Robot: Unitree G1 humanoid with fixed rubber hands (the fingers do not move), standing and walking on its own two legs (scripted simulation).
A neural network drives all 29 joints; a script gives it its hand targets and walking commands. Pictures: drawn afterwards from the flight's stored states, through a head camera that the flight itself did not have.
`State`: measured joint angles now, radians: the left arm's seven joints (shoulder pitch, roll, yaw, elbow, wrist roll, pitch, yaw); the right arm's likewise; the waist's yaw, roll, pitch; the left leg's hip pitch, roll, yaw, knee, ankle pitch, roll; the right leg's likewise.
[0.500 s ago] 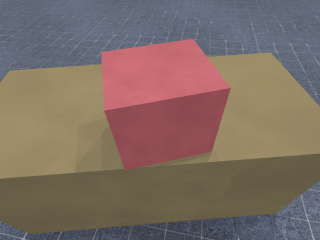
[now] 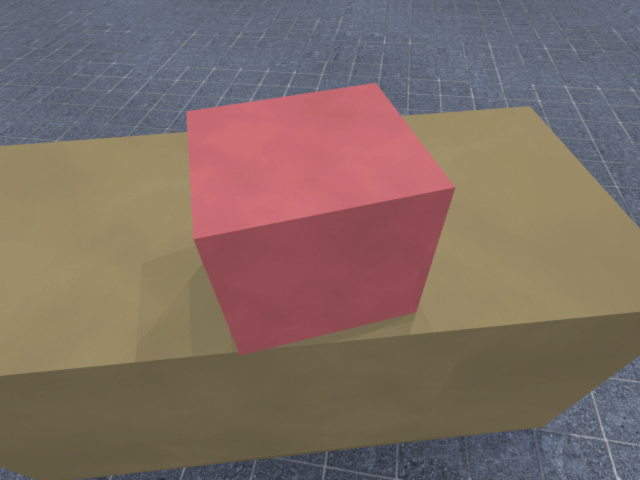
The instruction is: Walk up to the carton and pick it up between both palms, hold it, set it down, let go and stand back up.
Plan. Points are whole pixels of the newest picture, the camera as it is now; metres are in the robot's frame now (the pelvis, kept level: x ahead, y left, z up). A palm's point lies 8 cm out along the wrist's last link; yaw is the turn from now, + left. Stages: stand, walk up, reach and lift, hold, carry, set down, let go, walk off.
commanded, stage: stand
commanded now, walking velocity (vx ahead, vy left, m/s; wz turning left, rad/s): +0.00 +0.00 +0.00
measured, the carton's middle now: (308, 218) +0.48 +0.03 +0.04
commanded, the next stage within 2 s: none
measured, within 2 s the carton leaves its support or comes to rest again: neither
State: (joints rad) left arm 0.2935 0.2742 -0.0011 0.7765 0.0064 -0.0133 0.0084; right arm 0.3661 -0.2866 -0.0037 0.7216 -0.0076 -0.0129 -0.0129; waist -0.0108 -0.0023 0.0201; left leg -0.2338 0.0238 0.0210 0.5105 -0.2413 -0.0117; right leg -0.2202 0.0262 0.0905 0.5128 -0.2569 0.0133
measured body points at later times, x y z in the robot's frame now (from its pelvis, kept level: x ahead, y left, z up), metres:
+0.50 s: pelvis +0.00 +0.01 +0.00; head +0.00 +0.01 +0.45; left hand +0.06 +0.27 -0.13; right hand +0.05 -0.27 -0.12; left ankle +0.02 +0.13 -0.74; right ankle +0.01 -0.13 -0.74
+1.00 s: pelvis +0.00 +0.01 +0.00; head +0.01 +0.01 +0.45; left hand +0.07 +0.27 -0.13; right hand +0.06 -0.26 -0.12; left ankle +0.02 +0.13 -0.74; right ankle +0.01 -0.13 -0.74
